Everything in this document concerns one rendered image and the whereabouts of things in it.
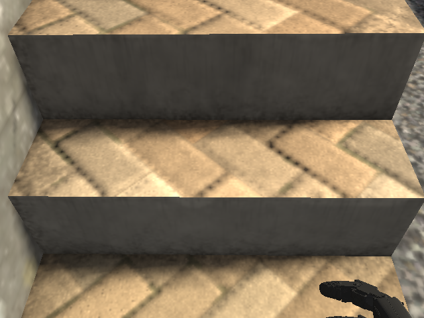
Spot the right robot hand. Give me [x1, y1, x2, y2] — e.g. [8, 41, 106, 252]
[319, 280, 412, 318]

